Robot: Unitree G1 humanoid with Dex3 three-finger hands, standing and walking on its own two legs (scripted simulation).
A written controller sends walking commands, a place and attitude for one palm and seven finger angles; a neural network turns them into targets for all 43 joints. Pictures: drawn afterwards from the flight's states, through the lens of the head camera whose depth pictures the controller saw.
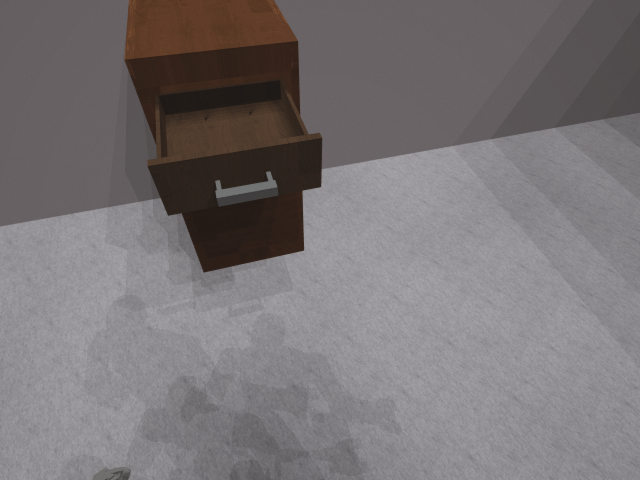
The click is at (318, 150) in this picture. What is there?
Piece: drawer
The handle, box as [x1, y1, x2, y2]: [215, 171, 277, 206]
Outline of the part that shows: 275,181 272,179 269,171 266,172 268,180 265,182 222,189 220,187 219,180 215,181 217,188 215,192 218,205 225,205 277,195 277,187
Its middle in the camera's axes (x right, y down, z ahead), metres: -0.16 -0.11 +0.82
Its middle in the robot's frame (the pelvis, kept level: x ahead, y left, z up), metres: +0.67 +0.20 -0.08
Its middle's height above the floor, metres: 0.69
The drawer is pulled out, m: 0.30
